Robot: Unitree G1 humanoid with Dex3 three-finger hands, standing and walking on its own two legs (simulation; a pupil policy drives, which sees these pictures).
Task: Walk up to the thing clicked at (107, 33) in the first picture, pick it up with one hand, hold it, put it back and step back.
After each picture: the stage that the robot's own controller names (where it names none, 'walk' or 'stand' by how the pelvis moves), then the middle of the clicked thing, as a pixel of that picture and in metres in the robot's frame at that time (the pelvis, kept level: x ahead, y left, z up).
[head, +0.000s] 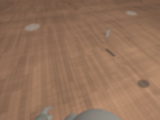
stand; (107, 32) +2.22 -0.35 -0.66
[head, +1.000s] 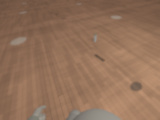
walk; (95, 37) +2.10 +0.10 -0.63
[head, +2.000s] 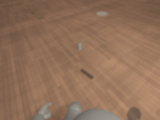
walk; (79, 45) +1.48 +0.37 -0.65
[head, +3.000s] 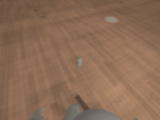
walk; (79, 60) +0.98 +0.27 -0.64
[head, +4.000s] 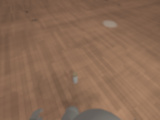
walk; (75, 77) +0.62 +0.20 -0.63
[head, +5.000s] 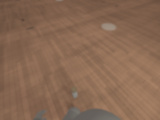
stand; (74, 92) +0.42 +0.21 -0.63
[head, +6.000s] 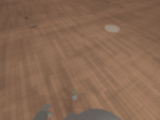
stand; (74, 95) +0.38 +0.20 -0.66
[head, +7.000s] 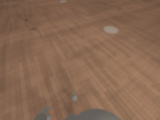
stand; (74, 95) +0.39 +0.20 -0.66
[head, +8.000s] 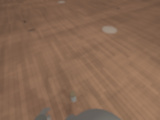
stand; (73, 96) +0.38 +0.21 -0.66
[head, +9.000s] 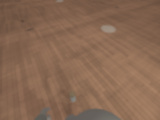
stand; (72, 97) +0.37 +0.22 -0.66
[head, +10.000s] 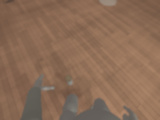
go down; (69, 80) +0.40 +0.21 -0.55
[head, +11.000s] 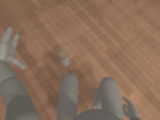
go down; (64, 59) +0.45 +0.24 -0.27
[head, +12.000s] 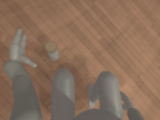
close in; (53, 52) +0.44 +0.26 -0.21
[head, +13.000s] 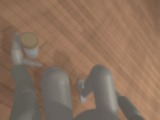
close; (31, 48) +0.43 +0.29 -0.16
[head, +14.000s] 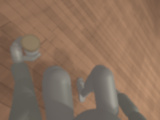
lift; (31, 48) +0.41 +0.29 -0.16
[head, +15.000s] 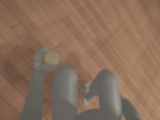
lift; (50, 60) +0.34 +0.25 -0.13
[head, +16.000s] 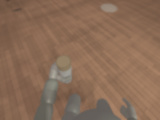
lift; (65, 71) +0.32 +0.17 +0.05
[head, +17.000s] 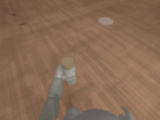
hold; (69, 72) +0.33 +0.15 +0.04
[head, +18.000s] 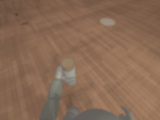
hold; (69, 73) +0.32 +0.16 +0.04
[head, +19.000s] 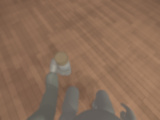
crouch; (64, 65) +0.37 +0.19 -0.03
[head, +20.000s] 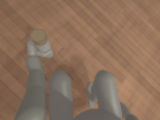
lower; (44, 46) +0.46 +0.26 -0.08
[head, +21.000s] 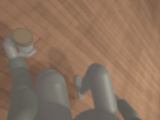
lower; (25, 45) +0.44 +0.28 -0.17
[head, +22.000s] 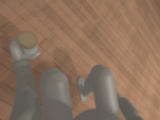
lower; (30, 48) +0.42 +0.29 -0.16
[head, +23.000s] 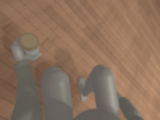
lower; (31, 49) +0.42 +0.29 -0.16
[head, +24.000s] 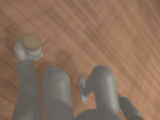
lower; (34, 49) +0.42 +0.28 -0.16
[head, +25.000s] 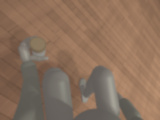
open; (38, 51) +0.42 +0.26 -0.17
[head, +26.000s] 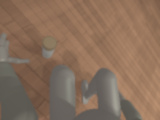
stand; (48, 49) +0.42 +0.26 -0.18
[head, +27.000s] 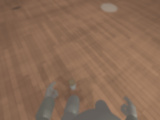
stand; (72, 84) +0.39 +0.18 -0.53
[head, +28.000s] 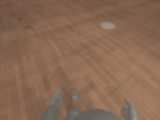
stand; (74, 95) +0.38 +0.18 -0.60
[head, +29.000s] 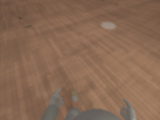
stand; (74, 95) +0.37 +0.18 -0.60
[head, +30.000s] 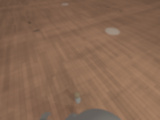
stand; (77, 98) +0.39 +0.16 -0.66
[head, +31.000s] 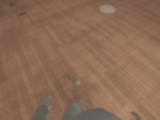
walk; (77, 80) +0.47 +0.17 -0.63
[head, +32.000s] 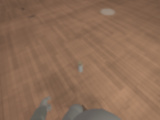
walk; (80, 66) +0.76 +0.20 -0.63
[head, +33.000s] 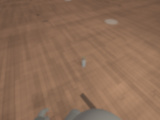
stand; (83, 61) +1.03 +0.20 -0.64
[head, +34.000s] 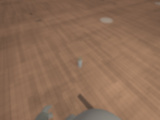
stand; (79, 62) +1.00 +0.22 -0.66
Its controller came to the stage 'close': yes
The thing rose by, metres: 0.68
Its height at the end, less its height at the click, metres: +0.00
